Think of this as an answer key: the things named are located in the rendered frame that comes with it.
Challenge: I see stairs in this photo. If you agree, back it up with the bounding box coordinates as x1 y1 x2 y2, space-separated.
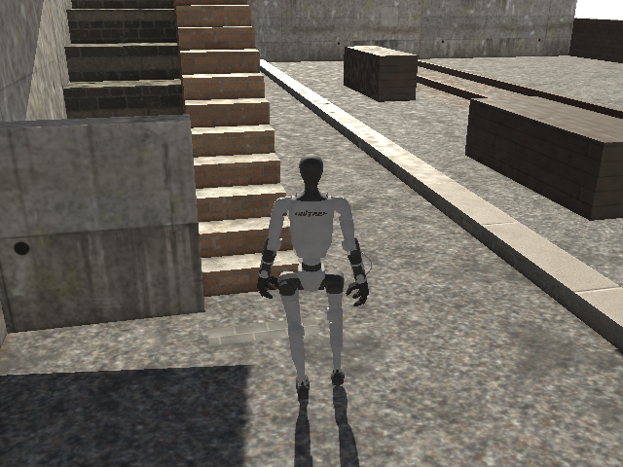
173 0 300 297

